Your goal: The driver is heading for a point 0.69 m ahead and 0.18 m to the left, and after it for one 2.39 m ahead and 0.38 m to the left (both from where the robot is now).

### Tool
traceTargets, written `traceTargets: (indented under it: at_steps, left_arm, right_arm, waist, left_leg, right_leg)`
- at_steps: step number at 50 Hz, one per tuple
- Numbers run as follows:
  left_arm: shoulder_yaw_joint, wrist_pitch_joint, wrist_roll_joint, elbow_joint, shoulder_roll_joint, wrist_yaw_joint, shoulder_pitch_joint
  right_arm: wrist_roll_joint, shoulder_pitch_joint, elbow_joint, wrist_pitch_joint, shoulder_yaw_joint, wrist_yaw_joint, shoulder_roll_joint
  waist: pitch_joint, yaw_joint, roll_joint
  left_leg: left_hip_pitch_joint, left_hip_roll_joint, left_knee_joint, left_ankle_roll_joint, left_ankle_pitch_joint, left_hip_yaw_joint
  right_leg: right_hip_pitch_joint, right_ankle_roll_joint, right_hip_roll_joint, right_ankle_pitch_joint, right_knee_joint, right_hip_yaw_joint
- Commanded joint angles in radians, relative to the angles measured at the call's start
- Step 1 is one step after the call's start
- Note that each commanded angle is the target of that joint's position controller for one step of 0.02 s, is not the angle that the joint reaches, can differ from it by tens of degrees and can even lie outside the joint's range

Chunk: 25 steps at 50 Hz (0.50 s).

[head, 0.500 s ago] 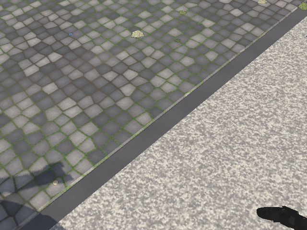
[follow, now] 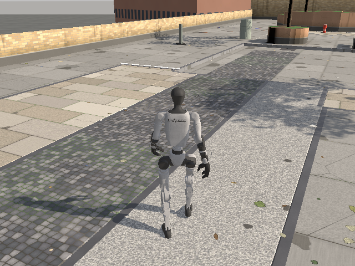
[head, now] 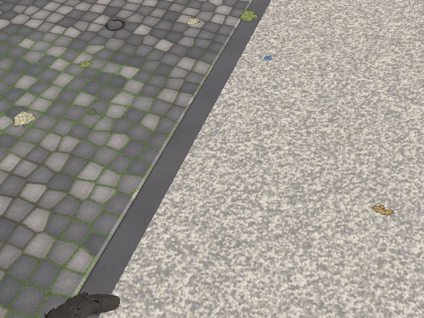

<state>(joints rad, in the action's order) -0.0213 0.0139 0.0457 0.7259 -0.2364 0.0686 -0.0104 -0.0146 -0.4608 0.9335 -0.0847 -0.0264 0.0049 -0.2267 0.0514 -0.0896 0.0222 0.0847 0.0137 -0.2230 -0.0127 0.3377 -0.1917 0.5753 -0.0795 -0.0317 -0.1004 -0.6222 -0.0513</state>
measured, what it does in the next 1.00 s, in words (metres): walks ahead, turning left: right foot, then left foot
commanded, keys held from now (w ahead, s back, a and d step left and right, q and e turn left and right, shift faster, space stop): w+q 0.88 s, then e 0.12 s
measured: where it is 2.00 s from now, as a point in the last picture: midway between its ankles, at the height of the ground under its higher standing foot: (154, 272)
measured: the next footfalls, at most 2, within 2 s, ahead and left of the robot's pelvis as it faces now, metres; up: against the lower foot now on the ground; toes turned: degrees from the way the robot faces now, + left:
right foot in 0.06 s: +0.19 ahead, -0.10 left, +0.00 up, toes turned -2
left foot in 0.58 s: +0.44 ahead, +0.14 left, +0.00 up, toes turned +23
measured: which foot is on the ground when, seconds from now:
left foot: down 0.00-0.06, up 0.08-0.56, down 0.58-1.00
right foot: up 0.00-0.04, down 0.06-0.60, up 0.62-1.00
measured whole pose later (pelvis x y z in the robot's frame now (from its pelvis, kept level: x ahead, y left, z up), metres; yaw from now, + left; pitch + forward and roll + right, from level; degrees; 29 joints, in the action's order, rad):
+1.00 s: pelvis +0.52 +0.11 +0.01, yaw +30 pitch +1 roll +1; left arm -0.03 0.03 0.03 0.76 -0.25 0.02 0.07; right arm -0.01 -0.39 0.89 -0.05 -0.06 0.00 -0.26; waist 0.06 -0.06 0.05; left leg 0.00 0.14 -0.28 -0.12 0.28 0.10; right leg 0.63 0.02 -0.08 -0.01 -0.67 0.00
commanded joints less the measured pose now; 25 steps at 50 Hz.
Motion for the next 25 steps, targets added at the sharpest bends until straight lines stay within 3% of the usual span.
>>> traceTargets:
  at_steps: [1, 2, 3, 4, 5, 6, 7, 9, 11, 14, 17, 20, 23, 25]
  left_arm:
    - [-0.02, 0.027, 0.007, -0.029, -0.088, -0.023, 0.069]
    - [-0.032, 0.041, 0.015, 0.026, -0.113, -0.034, 0.226]
    - [-0.054, 0.052, 0.035, 0.071, -0.184, -0.051, 0.399]
    - [-0.077, 0.051, 0.044, 0.07, -0.283, -0.066, 0.447]
    - [-0.08, 0.04, 0.0, 0.064, -0.263, -0.071, 0.441]
    - [-0.061, 0.042, -0.013, 0.07, -0.197, -0.072, 0.347]
    - [-0.044, 0.051, -0.016, 0.072, -0.13, -0.067, 0.289]
    - [-0.029, 0.067, -0.021, 0.082, -0.069, -0.071, 0.244]
    - [-0.031, 0.088, -0.024, 0.097, -0.069, -0.071, 0.264]
    - [-0.04, 0.104, -0.031, 0.123, -0.086, -0.075, 0.299]
    - [-0.037, 0.103, -0.026, 0.145, -0.073, -0.077, 0.333]
    - [-0.04, 0.102, -0.026, 0.162, -0.096, -0.081, 0.362]
    - [-0.047, 0.091, -0.025, 0.186, -0.125, -0.089, 0.414]
    - [-0.05, 0.079, -0.022, 0.194, -0.143, -0.095, 0.42]
  right_arm:
    - [0.001, -0.01, -0.012, 0.004, -0.034, -0.007, -0.191]
    - [0.008, -0.002, -0.007, 0.01, -0.032, -0.007, -0.19]
    - [0.016, 0.011, -0.035, 0.007, -0.02, -0.003, -0.156]
    - [0.04, -0.076, -0.083, 0.008, 0.01, 0.009, -0.013]
    - [0.023, -0.034, -0.057, 0.021, -0.031, -0.01, -0.145]
    - [0.022, 0.03, -0.074, 0.021, -0.039, -0.009, -0.145]
    - [0.021, 0.048, -0.07, 0.019, -0.032, -0.006, -0.112]
    - [-0.006, 0.026, -0.044, 0.045, -0.036, 0.004, -0.086]
    - [-0.011, 0.034, -0.047, 0.067, -0.039, 0.019, -0.058]
    - [-0.016, 0.132, -0.084, 0.08, -0.042, 0.035, -0.044]
    - [-0.015, 0.241, -0.124, 0.079, -0.037, 0.046, -0.038]
    - [-0.017, 0.36, -0.167, 0.074, -0.022, 0.059, -0.025]
    - [-0.023, 0.435, -0.203, 0.074, -0.019, 0.066, -0.04]
    - [-0.026, 0.434, -0.212, 0.074, -0.024, 0.064, -0.054]
  waist:
    - [-0.034, 0.111, -0.114]
    - [-0.121, 0.184, -0.094]
    - [-0.241, 0.25, -0.038]
    - [-0.397, 0.203, 0.195]
    - [-0.391, 0.23, 0.07]
    - [-0.225, 0.177, 0.05]
    - [-0.119, 0.145, 0.046]
    - [-0.048, 0.091, 0.066]
    - [-0.041, 0.07, 0.05]
    - [0.0, 0.065, 0.047]
    - [0.033, 0.078, 0.048]
    - [0.053, 0.104, 0.047]
    - [0.064, 0.123, 0.037]
    - [0.047, 0.111, 0.044]
  left_leg:
    - [-0.021, -0.255, -0.148, -0.134, -0.99, 0.143]
    - [-0.08, -0.221, -0.326, -0.115, -0.967, 0.119]
    - [-0.282, -0.179, -0.577, -0.098, -0.661, 0.107]
    - [-0.657, -0.016, -0.938, -0.056, 0.155, 0.084]
    - [-0.702, -0.004, -1.054, -0.068, 0.178, 0.233]
    - [-0.727, -0.053, -1.036, -0.077, 0.087, 0.258]
    - [-0.713, -0.085, -0.978, -0.075, 0.028, 0.242]
    - [-0.633, -0.11, -0.923, -0.058, -0.027, 0.234]
    - [-0.619, -0.107, -0.921, -0.049, -0.057, 0.226]
    - [-0.719, -0.125, -0.882, -0.035, -0.161, 0.215]
    - [-0.77, -0.127, -0.752, -0.026, -0.273, 0.194]
    - [-0.72, -0.107, -0.562, -0.037, -0.356, 0.133]
    - [-0.704, -0.085, -0.463, -0.073, -0.309, 0.083]
    - [-0.66, -0.044, -0.425, -0.109, -0.227, 0.051]
  right_leg:
    - [-0.208, -0.041, 0.074, -0.088, 0.086, -0.05]
    - [-0.421, -0.065, 0.085, -0.036, 0.159, -0.047]
    - [-0.705, -0.103, -0.079, -0.089, 0.165, 0.113]
    - [-1.018, -0.207, -0.433, -0.082, 0.21, 0.581]
    - [-0.906, -0.215, -0.432, -0.066, 0.277, 0.645]
    - [-0.769, -0.179, -0.371, -0.049, 0.309, 0.468]
    - [-0.64, -0.141, -0.32, 0.001, 0.36, 0.355]
    - [-0.492, -0.081, -0.245, 0.044, 0.421, 0.203]
    - [-0.455, -0.078, -0.236, 0.102, 0.453, 0.138]
    - [-0.461, -0.078, -0.228, 0.141, 0.491, 0.041]
    - [-0.472, -0.073, -0.204, 0.176, 0.495, -0.049]
    - [-0.486, -0.063, -0.201, 0.229, 0.489, -0.119]
    - [-0.585, -0.054, -0.233, 0.326, 0.454, -0.155]
    - [-0.653, -0.042, -0.243, 0.546, 0.37, -0.187]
